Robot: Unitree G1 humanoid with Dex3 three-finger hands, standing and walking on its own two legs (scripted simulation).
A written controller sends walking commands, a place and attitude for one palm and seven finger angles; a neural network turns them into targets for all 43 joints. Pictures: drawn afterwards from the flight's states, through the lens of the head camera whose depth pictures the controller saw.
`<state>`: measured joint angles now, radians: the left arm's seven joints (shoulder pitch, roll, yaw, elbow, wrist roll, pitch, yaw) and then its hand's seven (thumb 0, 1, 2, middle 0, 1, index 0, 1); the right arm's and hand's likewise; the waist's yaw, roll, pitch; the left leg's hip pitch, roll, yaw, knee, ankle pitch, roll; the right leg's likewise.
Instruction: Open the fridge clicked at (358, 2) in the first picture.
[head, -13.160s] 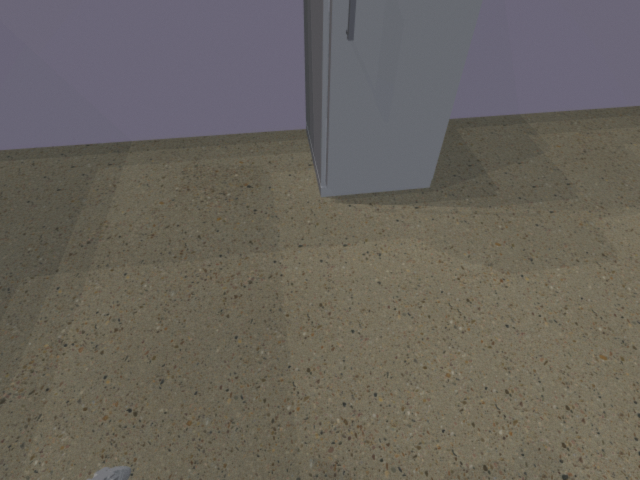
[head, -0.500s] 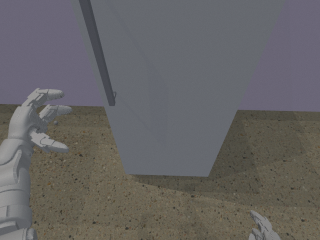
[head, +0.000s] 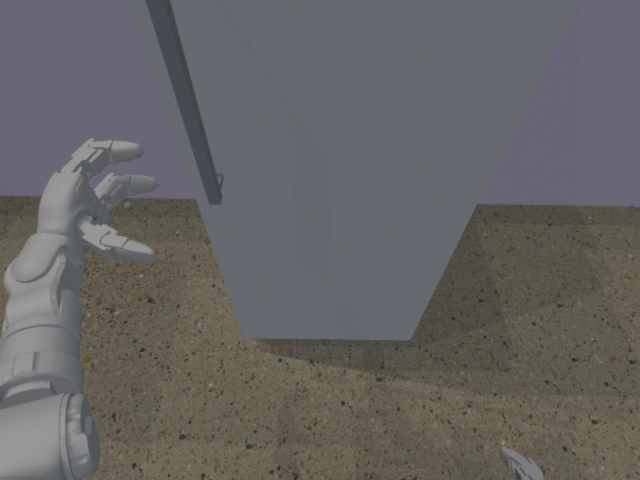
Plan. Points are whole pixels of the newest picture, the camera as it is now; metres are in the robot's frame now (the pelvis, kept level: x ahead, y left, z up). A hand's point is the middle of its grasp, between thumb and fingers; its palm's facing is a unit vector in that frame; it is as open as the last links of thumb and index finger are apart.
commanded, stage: move the hooked fingers beside the handle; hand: left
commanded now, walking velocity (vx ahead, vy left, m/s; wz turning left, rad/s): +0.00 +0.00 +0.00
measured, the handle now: (189, 86) +0.54 +0.19 +0.20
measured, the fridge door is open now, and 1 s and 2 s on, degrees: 0 0 0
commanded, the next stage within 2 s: feel for the door with the fingertips in 1.40 s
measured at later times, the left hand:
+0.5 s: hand (157, 174) +0.46 +0.23 +0.12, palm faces -0.01 -1.00 +0.00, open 14.0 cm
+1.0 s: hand (161, 168) +0.48 +0.23 +0.12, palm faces +0.00 -1.00 +0.00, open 14.0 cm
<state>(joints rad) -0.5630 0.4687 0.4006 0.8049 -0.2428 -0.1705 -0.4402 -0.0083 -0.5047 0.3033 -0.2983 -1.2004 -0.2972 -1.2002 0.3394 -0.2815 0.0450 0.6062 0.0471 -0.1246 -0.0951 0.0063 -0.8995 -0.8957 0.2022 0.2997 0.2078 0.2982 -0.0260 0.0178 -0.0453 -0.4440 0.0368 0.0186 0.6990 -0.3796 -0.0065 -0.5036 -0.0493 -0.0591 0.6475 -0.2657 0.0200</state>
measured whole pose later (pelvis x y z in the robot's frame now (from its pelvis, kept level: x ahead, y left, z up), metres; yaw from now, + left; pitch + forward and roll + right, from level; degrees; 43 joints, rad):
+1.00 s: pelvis +0.00 +0.00 -0.01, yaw -1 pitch +13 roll -2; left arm -0.83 0.58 0.44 1.11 -0.15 -0.27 -0.40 -0.01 -0.50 0.30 -0.30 -1.20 -0.30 -1.20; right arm 0.41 -0.28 0.03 0.61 0.03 0.02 -0.06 0.00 -0.90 -0.90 0.20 0.30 0.21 0.30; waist -0.11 0.01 -0.07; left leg -0.60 0.06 0.02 0.78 -0.41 0.00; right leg -0.66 -0.03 -0.05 0.70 -0.27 0.02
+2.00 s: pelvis +0.00 +0.00 -0.01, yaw -2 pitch +13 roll -1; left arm -0.81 0.46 0.40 1.05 -0.12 -0.28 -0.26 -0.01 -0.50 0.30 -0.30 -1.20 -0.30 -1.20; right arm 0.41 -0.27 0.03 0.62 0.02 0.01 -0.04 0.00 -0.90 -0.90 0.20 0.30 0.21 0.30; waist -0.11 0.02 -0.08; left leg -0.58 0.06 0.03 0.77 -0.41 -0.01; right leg -0.64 -0.03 -0.04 0.70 -0.28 0.02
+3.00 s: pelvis +0.00 +0.00 -0.01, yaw -1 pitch +15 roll -2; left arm -0.93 0.50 0.36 1.15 -0.12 -0.29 -0.26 -0.01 -0.50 0.30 -0.31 -1.22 -0.31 -1.22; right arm 0.42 -0.27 0.03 0.63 0.00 0.01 -0.04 0.00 -0.90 -0.90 0.20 0.30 0.21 0.30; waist -0.12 0.02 -0.08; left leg -0.66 0.05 0.01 0.81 -0.41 0.00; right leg -0.70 -0.04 -0.06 0.73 -0.28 0.02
